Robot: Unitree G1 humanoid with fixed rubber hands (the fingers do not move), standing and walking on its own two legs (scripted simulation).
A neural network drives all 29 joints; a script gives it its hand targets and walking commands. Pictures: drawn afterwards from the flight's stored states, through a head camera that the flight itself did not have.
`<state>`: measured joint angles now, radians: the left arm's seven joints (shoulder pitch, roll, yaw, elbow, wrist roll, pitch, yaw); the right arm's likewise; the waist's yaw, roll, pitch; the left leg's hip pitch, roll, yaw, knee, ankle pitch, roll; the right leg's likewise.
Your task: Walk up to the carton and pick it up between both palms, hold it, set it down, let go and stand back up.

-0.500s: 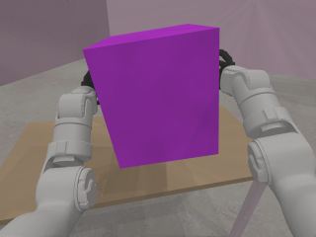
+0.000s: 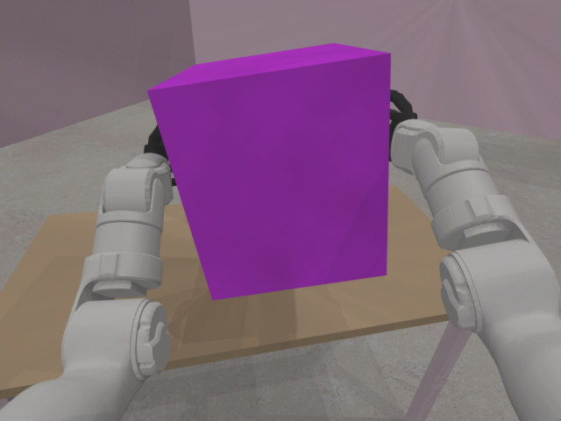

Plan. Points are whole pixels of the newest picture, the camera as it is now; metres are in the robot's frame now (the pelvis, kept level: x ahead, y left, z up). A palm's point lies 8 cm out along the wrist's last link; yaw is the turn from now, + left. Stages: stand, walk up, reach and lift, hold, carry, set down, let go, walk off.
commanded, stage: hold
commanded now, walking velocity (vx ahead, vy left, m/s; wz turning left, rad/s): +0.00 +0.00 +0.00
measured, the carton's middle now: (279, 157) +0.43 -0.01 +0.25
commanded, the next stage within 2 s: none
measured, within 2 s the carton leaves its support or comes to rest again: neither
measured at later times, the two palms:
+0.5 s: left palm (160, 168) +0.37 +0.16 +0.26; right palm (402, 139) +0.38 -0.17 +0.30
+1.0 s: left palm (160, 170) +0.37 +0.16 +0.26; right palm (402, 138) +0.38 -0.17 +0.30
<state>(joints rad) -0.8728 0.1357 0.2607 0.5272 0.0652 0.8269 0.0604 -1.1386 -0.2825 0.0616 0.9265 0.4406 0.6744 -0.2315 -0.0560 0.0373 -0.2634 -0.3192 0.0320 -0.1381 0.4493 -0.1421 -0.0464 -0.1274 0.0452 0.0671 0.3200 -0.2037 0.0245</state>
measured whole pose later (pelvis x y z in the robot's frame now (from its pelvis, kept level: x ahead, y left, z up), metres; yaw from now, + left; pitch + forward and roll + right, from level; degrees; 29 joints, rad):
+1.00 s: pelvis +0.01 +0.00 +0.00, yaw +0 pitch +1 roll -2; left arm -0.82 0.12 0.28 0.44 0.07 0.85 0.06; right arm -1.11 -0.27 0.05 0.85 0.44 0.71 -0.25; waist -0.06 0.04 -0.26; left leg -0.30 0.03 -0.14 0.44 -0.15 -0.05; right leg -0.12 0.05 0.07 0.32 -0.21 0.02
